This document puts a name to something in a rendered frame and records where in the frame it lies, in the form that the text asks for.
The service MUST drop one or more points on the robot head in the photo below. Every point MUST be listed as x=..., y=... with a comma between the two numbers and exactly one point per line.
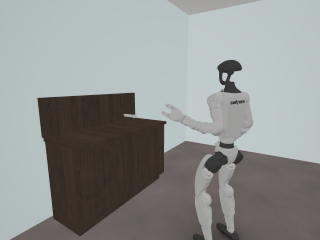
x=229, y=67

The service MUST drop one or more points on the robot left forearm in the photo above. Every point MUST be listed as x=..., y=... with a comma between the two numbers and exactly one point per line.
x=203, y=127

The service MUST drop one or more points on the robot left upper arm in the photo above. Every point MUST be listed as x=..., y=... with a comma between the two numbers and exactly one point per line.
x=214, y=102

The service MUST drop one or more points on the robot right forearm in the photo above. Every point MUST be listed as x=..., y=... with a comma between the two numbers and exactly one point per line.
x=243, y=131

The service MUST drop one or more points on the robot right shin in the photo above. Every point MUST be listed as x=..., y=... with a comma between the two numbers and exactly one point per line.
x=228, y=209

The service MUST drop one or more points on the robot left hand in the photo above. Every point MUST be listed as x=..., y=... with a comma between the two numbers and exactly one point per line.
x=175, y=114

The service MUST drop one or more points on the robot right upper arm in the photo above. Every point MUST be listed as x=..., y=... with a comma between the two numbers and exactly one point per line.
x=248, y=119

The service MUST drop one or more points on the counter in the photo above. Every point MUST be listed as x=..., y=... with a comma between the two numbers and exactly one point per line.
x=97, y=158

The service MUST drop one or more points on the tap lever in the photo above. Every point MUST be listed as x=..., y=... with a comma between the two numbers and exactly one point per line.
x=130, y=115

